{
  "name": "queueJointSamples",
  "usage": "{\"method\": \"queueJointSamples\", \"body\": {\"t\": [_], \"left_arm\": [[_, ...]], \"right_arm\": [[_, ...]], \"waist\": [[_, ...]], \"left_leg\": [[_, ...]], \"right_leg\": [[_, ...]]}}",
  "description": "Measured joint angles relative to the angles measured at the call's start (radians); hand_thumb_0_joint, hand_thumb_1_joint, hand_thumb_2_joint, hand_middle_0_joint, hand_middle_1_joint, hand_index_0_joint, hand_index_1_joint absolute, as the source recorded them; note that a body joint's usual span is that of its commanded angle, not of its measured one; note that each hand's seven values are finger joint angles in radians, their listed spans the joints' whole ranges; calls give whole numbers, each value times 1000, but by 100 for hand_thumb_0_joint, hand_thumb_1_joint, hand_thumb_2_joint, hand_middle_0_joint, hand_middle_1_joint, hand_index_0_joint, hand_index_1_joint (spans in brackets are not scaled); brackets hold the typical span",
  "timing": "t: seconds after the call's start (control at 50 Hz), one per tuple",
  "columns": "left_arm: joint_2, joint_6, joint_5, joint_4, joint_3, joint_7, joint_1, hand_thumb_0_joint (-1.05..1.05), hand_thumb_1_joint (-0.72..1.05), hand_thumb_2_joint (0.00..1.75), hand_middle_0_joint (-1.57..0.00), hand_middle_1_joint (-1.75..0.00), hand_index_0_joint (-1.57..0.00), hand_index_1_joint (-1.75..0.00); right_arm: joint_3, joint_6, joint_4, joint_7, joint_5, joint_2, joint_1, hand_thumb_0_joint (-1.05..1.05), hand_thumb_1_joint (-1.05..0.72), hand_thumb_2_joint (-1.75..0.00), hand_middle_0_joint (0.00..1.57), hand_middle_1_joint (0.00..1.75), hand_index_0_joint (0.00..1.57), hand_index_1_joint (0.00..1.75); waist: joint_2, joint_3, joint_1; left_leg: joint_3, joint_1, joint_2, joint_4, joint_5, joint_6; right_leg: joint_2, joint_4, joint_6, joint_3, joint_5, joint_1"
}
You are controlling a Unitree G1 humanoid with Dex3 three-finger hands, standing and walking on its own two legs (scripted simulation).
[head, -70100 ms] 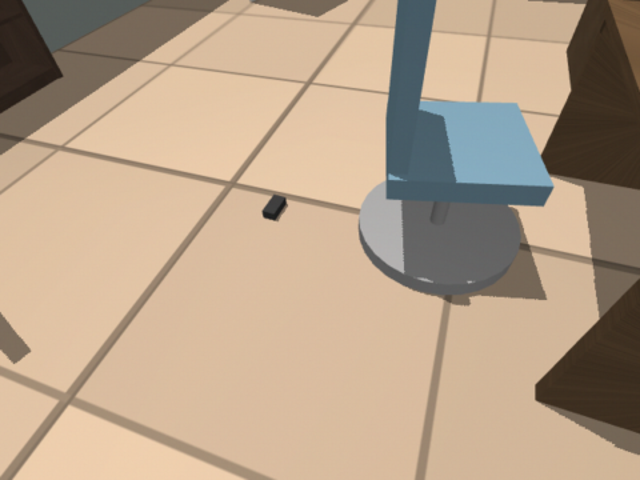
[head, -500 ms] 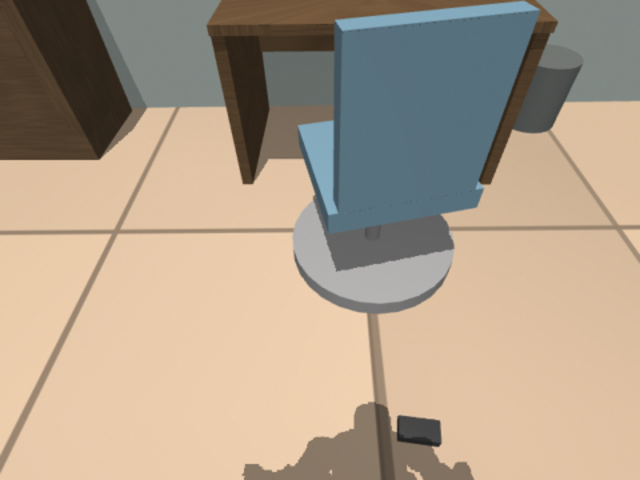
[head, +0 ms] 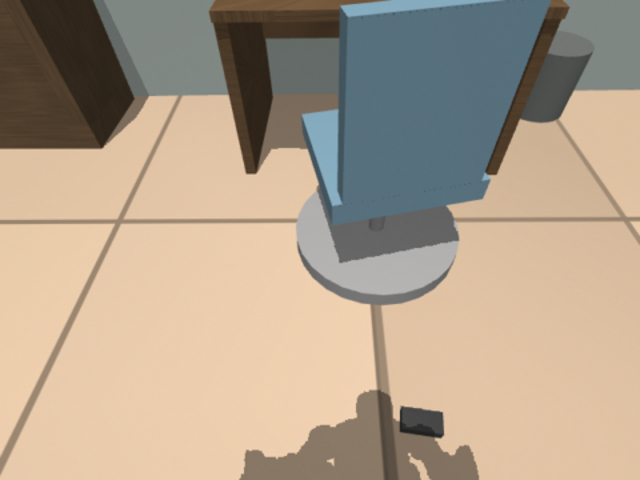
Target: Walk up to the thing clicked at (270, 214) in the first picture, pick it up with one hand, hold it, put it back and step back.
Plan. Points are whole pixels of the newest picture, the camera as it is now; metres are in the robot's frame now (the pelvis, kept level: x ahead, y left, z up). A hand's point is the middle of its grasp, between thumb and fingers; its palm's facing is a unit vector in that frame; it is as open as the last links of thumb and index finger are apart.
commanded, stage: step back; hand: right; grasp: from above
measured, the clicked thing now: (421, 422) +0.40 -0.25 -0.76
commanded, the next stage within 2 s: none
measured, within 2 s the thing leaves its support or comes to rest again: neither
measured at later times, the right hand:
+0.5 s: hand out of the picture +0.05 -0.30 -0.18, palm faces -0.09 +0.93 -0.35, open 7.4 cm
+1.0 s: hand out of the picture -0.09 -0.29 -0.16, palm faces -0.06 +0.92 -0.39, open 7.4 cm
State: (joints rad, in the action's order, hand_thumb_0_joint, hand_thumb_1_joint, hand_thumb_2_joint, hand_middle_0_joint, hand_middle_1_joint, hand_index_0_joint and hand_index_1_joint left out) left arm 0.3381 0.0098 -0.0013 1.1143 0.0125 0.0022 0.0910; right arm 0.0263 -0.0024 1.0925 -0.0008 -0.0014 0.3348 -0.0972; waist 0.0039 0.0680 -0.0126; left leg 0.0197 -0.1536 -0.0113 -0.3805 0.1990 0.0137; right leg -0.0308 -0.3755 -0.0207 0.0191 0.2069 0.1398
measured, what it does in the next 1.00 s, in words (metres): walks backwards: left foot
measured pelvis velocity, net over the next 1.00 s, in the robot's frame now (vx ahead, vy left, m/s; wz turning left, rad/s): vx -0.23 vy -0.03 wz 0.03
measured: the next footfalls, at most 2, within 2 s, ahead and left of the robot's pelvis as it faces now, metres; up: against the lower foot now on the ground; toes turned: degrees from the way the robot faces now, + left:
left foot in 0.70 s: -0.14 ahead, +0.11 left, +0.00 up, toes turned +2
right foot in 1.02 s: -0.23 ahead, -0.14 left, +0.00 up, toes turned +5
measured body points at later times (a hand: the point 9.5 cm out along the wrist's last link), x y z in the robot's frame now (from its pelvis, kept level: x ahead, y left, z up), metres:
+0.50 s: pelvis -0.09 -0.04 -0.01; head -0.02 -0.07 +0.43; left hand -0.04 +0.28 -0.12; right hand +0.05 -0.34 -0.15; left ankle -0.13 +0.11 -0.66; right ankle -0.05 -0.13 -0.75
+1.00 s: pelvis -0.23 -0.03 -0.02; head -0.17 -0.03 +0.42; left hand -0.17 +0.30 -0.14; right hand -0.09 -0.33 -0.13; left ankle -0.18 +0.11 -0.75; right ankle -0.26 -0.14 -0.73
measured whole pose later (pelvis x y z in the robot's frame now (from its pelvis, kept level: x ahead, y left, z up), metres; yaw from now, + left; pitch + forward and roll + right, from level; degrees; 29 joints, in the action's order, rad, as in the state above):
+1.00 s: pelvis -0.23 -0.03 -0.02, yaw +2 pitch -1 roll +0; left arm 0.41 0.03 0.00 0.90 0.04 -0.02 0.19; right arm 0.07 -0.06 0.79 0.01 -0.04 0.36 -0.12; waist 0.01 0.15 -0.01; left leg 0.01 -0.37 -0.02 -0.62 0.24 0.01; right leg 0.05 -0.77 -0.02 -0.07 0.45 0.29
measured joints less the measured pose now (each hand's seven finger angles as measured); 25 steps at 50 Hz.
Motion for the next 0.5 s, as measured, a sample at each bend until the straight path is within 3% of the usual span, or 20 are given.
{"method": "queueJointSamples", "body": {"t": [0.16, 0.26, 0.28, 0.3, 0.34, 0.38, 0.44, 0.5], "left_arm": [[49, 28, 11, -84, 28, 3, -42, 1, 91, 90, -21, -30, -21, -30], [73, 37, 2, -125, 48, 11, -14, 1, 91, 90, -20, -30, -21, -30], [73, 33, -1, -132, 50, 12, 0, 1, 91, 90, -20, -30, -21, -30], [65, 28, -5, -133, 51, 12, 9, 1, 91, 90, -20, -30, -21, -30], [47, 22, -16, -137, 45, 12, 26, 1, 91, 90, -20, -30, -21, -30], [31, 20, -22, -142, 39, 8, 46, 1, 91, 90, -20, -30, -21, -30], [18, 21, -27, -150, 32, -5, 62, 1, 90, 90, -21, -30, -21, -30], [14, 16, -23, -174, 31, -15, 61, 1, 90, 90, -21, -30, -21, -30]], "right_arm": [[19, -24, -98, 5, -3, 41, 33, 1, -90, -90, 21, 30, 21, 30], [21, -49, -149, 2, -22, 56, 41, 1, -90, -90, 21, 30, 21, 30], [22, -53, -157, 2, -23, 62, 45, 1, -90, -90, 21, 30, 21, 30], [26, -58, -162, 6, -22, 69, 56, 1, -90, -90, 21, 30, 21, 30], [34, -65, -174, 20, -23, 76, 70, 1, -90, -90, 21, 30, 21, 30], [35, -66, -184, 29, -21, 78, 73, 1, -91, -90, 21, 30, 21, 30], [34, -63, -201, 25, -13, 76, 58, 1, -91, -90, 21, 30, 21, 30], [40, -61, -214, 18, -15, 71, 27, 1, -91, -90, 21, 30, 21, 30]], "waist": [[4, 89, -8], [-15, 90, -10], [-22, 82, -14], [-38, 88, -14], [-51, 104, -13], [-49, 110, -24], [-50, 108, -21], [-52, 114, -17]], "left_leg": [[0, -125, 3, -139, 23, -1], [24, -205, -19, -239, 47, 17], [27, -229, -24, -268, 57, 11], [51, -252, -16, -315, 105, -4], [113, -293, 48, -464, 259, -25], [136, -327, 110, -619, 332, -37], [148, -350, 145, -765, 311, -38], [152, -320, 135, -792, 288, -15]], "right_leg": [[-1, -183, 22, -8, 42, 147], [53, -320, 60, -30, 140, 171], [58, -303, 53, -30, 160, 163], [65, -308, 54, -23, 163, 169], [60, -306, 62, -18, 143, 173], [47, -275, 65, -29, 110, 172], [34, -217, 68, -21, 61, 173], [27, -198, 70, -1, 34, 180]]}}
